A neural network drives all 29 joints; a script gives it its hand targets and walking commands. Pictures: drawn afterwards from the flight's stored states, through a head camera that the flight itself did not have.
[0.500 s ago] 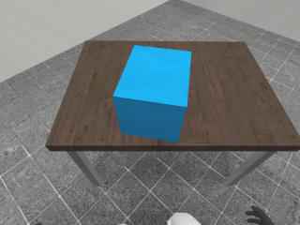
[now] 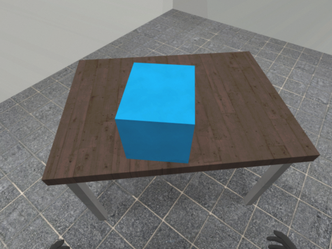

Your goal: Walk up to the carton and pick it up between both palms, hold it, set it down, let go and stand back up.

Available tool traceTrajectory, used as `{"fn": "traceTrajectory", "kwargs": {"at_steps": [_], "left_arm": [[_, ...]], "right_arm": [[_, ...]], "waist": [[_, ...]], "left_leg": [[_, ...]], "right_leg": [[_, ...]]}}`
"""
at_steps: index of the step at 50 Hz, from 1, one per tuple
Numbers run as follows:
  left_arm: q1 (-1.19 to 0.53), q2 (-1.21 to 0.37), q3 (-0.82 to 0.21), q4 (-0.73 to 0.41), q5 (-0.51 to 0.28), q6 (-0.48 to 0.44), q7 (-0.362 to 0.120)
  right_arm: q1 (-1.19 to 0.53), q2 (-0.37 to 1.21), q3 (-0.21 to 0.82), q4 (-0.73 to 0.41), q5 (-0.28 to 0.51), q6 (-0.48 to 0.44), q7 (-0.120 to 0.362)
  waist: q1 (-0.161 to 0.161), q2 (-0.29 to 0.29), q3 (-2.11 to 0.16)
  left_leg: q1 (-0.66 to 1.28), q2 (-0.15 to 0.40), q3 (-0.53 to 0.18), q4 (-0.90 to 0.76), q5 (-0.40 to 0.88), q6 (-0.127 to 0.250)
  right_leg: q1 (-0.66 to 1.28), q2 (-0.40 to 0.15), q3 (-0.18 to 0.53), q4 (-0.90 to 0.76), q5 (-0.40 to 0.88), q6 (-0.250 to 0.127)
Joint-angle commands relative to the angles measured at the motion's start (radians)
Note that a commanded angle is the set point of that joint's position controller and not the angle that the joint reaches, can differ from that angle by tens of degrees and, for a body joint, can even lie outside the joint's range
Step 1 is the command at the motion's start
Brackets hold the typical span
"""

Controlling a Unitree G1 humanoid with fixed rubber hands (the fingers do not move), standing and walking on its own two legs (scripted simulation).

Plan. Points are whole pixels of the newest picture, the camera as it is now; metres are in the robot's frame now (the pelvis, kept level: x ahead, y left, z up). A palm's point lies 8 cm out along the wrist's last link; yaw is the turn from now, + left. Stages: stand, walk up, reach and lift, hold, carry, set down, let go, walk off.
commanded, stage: walk up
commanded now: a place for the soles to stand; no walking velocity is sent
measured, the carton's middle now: (160, 112) +0.55 +0.02 -0.04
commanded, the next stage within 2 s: none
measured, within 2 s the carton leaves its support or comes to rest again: neither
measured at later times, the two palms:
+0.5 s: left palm out of the picture +0.08 +0.28 -0.10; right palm out of the picture +0.09 -0.33 -0.13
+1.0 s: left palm (62, 224) +0.21 +0.29 -0.11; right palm (276, 206) +0.24 -0.30 -0.10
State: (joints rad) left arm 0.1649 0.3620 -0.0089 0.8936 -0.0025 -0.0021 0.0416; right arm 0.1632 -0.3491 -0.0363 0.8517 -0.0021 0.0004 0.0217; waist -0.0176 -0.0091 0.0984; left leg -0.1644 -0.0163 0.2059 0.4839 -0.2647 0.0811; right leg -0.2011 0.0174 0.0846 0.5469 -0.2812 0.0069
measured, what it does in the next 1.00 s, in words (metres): walks ahead: left foot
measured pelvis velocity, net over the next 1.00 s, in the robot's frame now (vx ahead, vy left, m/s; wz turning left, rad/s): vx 0.10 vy -0.01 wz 0.03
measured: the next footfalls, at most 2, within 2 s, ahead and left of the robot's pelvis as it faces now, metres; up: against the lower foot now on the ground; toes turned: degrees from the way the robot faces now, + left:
left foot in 0.70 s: +0.20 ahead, +0.15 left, +0.00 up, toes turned -2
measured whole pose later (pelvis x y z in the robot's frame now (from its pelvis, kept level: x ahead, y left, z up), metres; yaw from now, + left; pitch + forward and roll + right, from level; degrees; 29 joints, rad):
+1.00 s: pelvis +0.10 -0.01 -0.02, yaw +1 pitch -4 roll +0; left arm 0.17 0.38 0.00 0.77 -0.01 0.01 0.00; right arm 0.17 -0.36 -0.01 0.73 0.02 0.02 -0.01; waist 0.00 -0.02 0.13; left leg -0.34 0.01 -0.06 0.68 -0.27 -0.05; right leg -0.17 -0.02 0.00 0.71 -0.46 0.02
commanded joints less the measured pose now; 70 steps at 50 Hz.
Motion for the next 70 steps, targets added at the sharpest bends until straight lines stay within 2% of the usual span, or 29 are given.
{"fn": "traceTrajectory", "kwargs": {"at_steps": [1,11,12,13,15,16,17,19,20,21,22,23,24,25,27,31,34,35,36,37,38,40,42,43,44,45,48,50,70], "left_arm": [[0.014,0.205,0.054,-0.039,0.002,-0.018,0.012],[0.010,0.221,0.057,-0.018,0.001,-0.023,0.011],[0.102,0.228,0.080,-0.032,0.022,-0.028,0.005],[0.086,0.232,0.087,-0.038,0.028,-0.029,0.001],[0.045,0.203,0.084,-0.079,0.026,-0.030,-0.005],[0.057,0.197,0.083,-0.096,0.030,-0.034,-0.007],[0.075,0.194,0.085,-0.110,0.037,-0.037,-0.010],[0.159,0.190,0.093,-0.111,0.045,-0.050,-0.016],[0.231,0.210,0.105,-0.092,0.045,-0.056,-0.016],[0.273,0.274,0.123,-0.088,0.047,-0.061,-0.012],[0.340,0.351,0.142,-0.099,0.048,-0.064,-0.003],[0.354,0.342,0.143,-0.117,0.047,-0.068,0.011],[0.334,0.342,0.144,-0.150,0.042,-0.074,0.020],[0.297,0.335,0.144,-0.179,0.043,-0.076,0.026],[0.222,0.286,0.133,-0.238,0.043,-0.067,0.018],[0.212,0.253,0.120,-0.283,0.047,-0.045,-0.002],[0.155,0.251,0.097,-0.307,0.010,-0.017,-0.015],[0.153,0.238,0.088,-0.311,-0.003,-0.015,-0.021],[0.182,0.192,0.073,-0.320,-0.013,-0.017,-0.025],[0.220,0.210,0.087,-0.309,-0.027,0.007,-0.012],[0.181,0.245,0.107,-0.304,-0.012,0.026,-0.002],[0.152,0.242,0.102,-0.284,0.002,0.024,0.000],[0.238,0.216,0.097,-0.226,0.009,0.009,-0.004],[0.223,0.255,0.103,-0.211,0.023,-0.001,-0.008],[0.100,0.320,0.111,-0.237,0.028,-0.009,-0.015],[0.003,0.323,0.111,-0.255,0.017,-0.013,-0.025],[0.005,0.259,0.086,-0.203,-0.012,-0.019,-0.030],[0.007,0.262,0.087,-0.165,-0.016,-0.017,-0.032],[-0.102,0.215,0.086,0.065,-0.015,-0.018,-0.039]], "right_arm": [[-0.046,-0.216,-0.055,-0.065,0.000,-0.015,-0.008],[-0.075,-0.219,-0.059,-0.033,0.001,-0.002,-0.005],[-0.002,-0.235,-0.088,-0.066,-0.022,-0.005,0.004],[0.021,-0.233,-0.087,-0.069,-0.027,-0.003,0.007],[0.071,-0.257,-0.101,-0.083,-0.036,-0.005,0.006],[0.059,-0.270,-0.109,-0.095,-0.044,-0.007,0.004],[0.056,-0.269,-0.112,-0.106,-0.047,-0.010,0.004],[0.033,-0.255,-0.109,-0.133,-0.047,-0.011,0.008],[-0.003,-0.230,-0.099,-0.158,-0.042,-0.007,0.012],[-0.028,-0.178,-0.085,-0.192,-0.033,-0.001,0.020],[-0.063,-0.153,-0.080,-0.237,-0.028,0.001,0.026],[-0.065,-0.195,-0.095,-0.240,-0.030,0.006,0.020],[-0.019,-0.213,-0.108,-0.236,-0.020,0.007,0.011],[0.034,-0.212,-0.111,-0.233,-0.012,0.004,0.003],[0.144,-0.217,-0.111,-0.216,-0.018,-0.005,-0.010],[0.115,-0.177,-0.083,-0.264,-0.020,0.003,-0.020],[0.177,-0.176,-0.075,-0.237,-0.009,-0.005,-0.038],[0.207,-0.220,-0.086,-0.223,-0.013,-0.010,-0.046],[0.225,-0.297,-0.101,-0.228,-0.021,-0.015,-0.053],[0.227,-0.326,-0.094,-0.250,-0.009,-0.015,-0.052],[0.182,-0.302,-0.089,-0.261,-0.001,-0.014,-0.051],[0.110,-0.296,-0.075,-0.277,-0.012,-0.009,-0.055],[0.013,-0.288,-0.060,-0.281,0.005,0.007,-0.047],[-0.008,-0.260,-0.048,-0.281,0.015,0.009,-0.038],[0.021,-0.221,-0.042,-0.270,0.032,0.013,-0.034],[0.041,-0.242,-0.052,-0.242,0.033,0.016,-0.042],[-0.003,-0.258,-0.047,-0.197,0.025,-0.007,-0.036],[-0.006,-0.259,-0.045,-0.163,0.021,-0.019,-0.036],[-0.104,-0.217,-0.025,0.078,0.023,-0.022,-0.048]], "waist": [[0.012,0.037,-0.093],[0.005,-0.010,-0.075],[0.006,0.037,-0.118],[-0.007,0.036,-0.060],[-0.041,0.106,0.022],[-0.037,0.109,0.051],[-0.022,0.082,0.073],[0.029,0.040,0.044],[0.068,0.015,0.014],[0.086,-0.170,0.024],[0.136,-0.321,0.012],[0.142,-0.215,0.047],[0.109,-0.089,0.032],[0.082,-0.030,0.008],[0.043,-0.078,-0.022],[0.070,-0.162,0.051],[0.015,-0.146,-0.009],[-0.009,-0.097,-0.058],[-0.019,0.083,-0.138],[-0.040,0.199,-0.204],[-0.026,0.171,-0.160],[-0.010,0.162,-0.103],[0.063,0.182,-0.092],[0.070,0.123,-0.073],[0.017,-0.015,-0.040],[-0.011,-0.032,-0.011],[0.012,0.030,-0.078],[0.020,0.013,-0.139],[0.028,-0.006,-0.126]], "left_leg": [[0.040,0.235,-0.200,-0.170,0.087,-0.016],[0.055,0.205,-0.166,-0.118,0.004,0.004],[0.097,0.187,-0.175,-0.098,-0.320,0.023],[0.085,0.218,-0.231,-0.128,-0.442,0.045],[0.087,0.362,-0.367,-0.283,-0.523,0.132],[0.071,0.439,-0.411,-0.320,-0.479,0.182],[0.041,0.460,-0.414,-0.312,-0.431,0.196],[-0.077,0.377,-0.282,-0.202,-0.366,0.131],[-0.175,0.289,-0.183,-0.076,-0.352,0.073],[-0.301,0.142,-0.059,0.182,-0.318,-0.008],[-0.458,-0.003,-0.118,0.403,-0.370,-0.049],[-0.531,0.007,-0.290,0.537,-0.433,-0.057],[-0.559,0.001,-0.378,0.630,-0.406,-0.061],[-0.549,0.012,-0.411,0.678,-0.346,-0.063],[-0.460,0.035,-0.377,0.637,-0.252,-0.078],[-0.282,0.051,-0.254,0.357,-0.176,-0.085],[0.034,0.006,-0.181,0.067,0.178,-0.061],[0.136,0.028,-0.231,0.045,0.299,-0.037],[0.197,0.178,-0.449,0.030,0.447,0.027],[0.041,0.385,-0.719,-0.021,0.499,0.197],[-0.018,0.408,-0.758,-0.036,0.394,0.246],[-0.053,0.342,-0.668,-0.004,0.350,0.200],[-0.192,0.236,-0.512,0.053,0.261,0.079],[-0.250,0.175,-0.446,0.136,0.196,0.003],[-0.221,0.072,-0.340,0.203,0.095,-0.076],[-0.058,0.059,-0.297,0.180,0.050,-0.089],[-0.005,0.138,-0.380,0.092,0.357,-0.040],[-0.002,0.156,-0.376,0.090,0.467,-0.028],[0.046,0.125,-0.326,-0.059,0.406,-0.057]], "right_leg": [[-0.021,-0.073,0.050,-0.035,0.196,-0.048],[-0.073,-0.092,0.123,-0.059,0.224,-0.068],[-0.111,-0.053,0.116,-0.035,-0.135,-0.099],[-0.204,-0.043,0.098,-0.012,-0.274,-0.103],[-0.316,0.002,-0.041,0.174,-0.209,-0.073],[-0.345,-0.034,-0.065,0.234,-0.207,-0.061],[-0.334,-0.071,-0.066,0.218,-0.214,-0.059],[-0.131,-0.077,-0.074,0.049,-0.118,-0.080],[0.012,-0.045,-0.037,-0.008,-0.120,-0.100],[0.067,-0.137,0.224,-0.144,-0.235,-0.141],[0.150,-0.311,0.607,-0.268,-0.189,-0.254],[0.171,-0.386,0.668,-0.273,-0.025,-0.321],[0.209,-0.395,0.613,-0.221,0.116,-0.338],[0.227,-0.395,0.535,-0.176,0.227,-0.327],[0.184,-0.352,0.352,-0.154,0.307,-0.281],[0.016,-0.267,0.085,-0.091,0.456,-0.211],[-0.158,-0.193,-0.033,0.088,0.453,-0.110],[-0.200,-0.171,-0.062,0.175,0.422,-0.075],[-0.244,-0.109,-0.126,0.354,0.292,-0.024],[-0.129,-0.032,-0.116,0.471,-0.153,0.012],[-0.128,-0.061,-0.023,0.493,-0.408,0.008],[-0.161,-0.076,0.013,0.426,-0.400,-0.005],[0.015,-0.097,-0.017,0.054,-0.194,-0.026],[0.052,-0.136,0.072,-0.102,-0.085,-0.035],[-0.060,-0.230,0.240,-0.150,-0.065,-0.070],[-0.225,-0.251,0.210,-0.114,-0.062,-0.109],[-0.099,-0.142,0.051,-0.071,0.062,-0.039],[0.010,-0.131,0.012,-0.032,0.192,-0.030],[0.096,-0.160,-0.051,-0.219,0.226,-0.027]]}}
